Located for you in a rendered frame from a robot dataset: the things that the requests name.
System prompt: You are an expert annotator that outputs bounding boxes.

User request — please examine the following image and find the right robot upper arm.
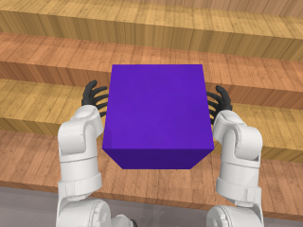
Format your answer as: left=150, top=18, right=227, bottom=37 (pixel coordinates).
left=205, top=204, right=262, bottom=227

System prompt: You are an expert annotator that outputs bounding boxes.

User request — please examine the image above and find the carton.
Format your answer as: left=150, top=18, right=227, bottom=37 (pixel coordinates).
left=102, top=64, right=215, bottom=169

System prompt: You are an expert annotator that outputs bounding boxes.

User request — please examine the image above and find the robot left hand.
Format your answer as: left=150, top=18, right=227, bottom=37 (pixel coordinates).
left=81, top=79, right=109, bottom=117

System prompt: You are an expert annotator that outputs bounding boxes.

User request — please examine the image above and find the robot left thigh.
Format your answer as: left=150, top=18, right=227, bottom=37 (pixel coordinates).
left=111, top=217, right=134, bottom=227

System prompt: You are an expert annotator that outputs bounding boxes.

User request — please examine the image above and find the robot right hand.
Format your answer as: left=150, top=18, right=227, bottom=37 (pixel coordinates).
left=206, top=85, right=233, bottom=125

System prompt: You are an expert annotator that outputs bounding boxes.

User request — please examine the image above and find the left robot forearm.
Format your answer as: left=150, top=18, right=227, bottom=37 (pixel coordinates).
left=56, top=105, right=104, bottom=227

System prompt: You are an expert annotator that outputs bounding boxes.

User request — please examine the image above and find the right robot forearm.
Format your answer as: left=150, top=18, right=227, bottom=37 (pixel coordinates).
left=212, top=110, right=264, bottom=227

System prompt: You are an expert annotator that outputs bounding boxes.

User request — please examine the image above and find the left robot upper arm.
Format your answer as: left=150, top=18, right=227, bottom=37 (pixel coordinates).
left=57, top=199, right=112, bottom=227

